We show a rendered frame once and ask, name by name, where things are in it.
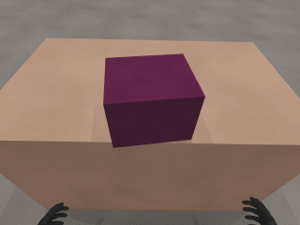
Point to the carton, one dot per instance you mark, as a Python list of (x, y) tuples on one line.
[(150, 99)]

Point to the pedestal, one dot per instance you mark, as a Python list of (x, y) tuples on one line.
[(55, 143)]

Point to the right robot hand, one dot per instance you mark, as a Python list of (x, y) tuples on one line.
[(264, 217)]

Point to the left robot hand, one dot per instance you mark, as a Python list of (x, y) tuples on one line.
[(50, 216)]

